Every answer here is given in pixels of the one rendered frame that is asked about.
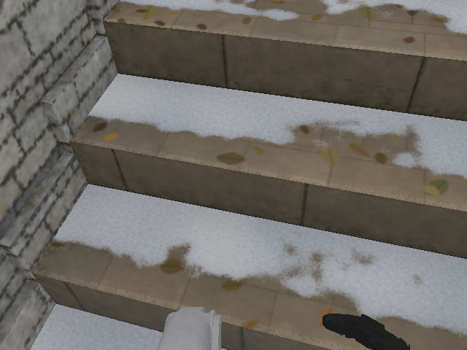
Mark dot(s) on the robot left thigh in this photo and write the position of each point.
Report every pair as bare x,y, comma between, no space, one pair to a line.
190,328

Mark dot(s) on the right robot hand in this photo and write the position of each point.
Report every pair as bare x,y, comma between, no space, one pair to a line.
364,330

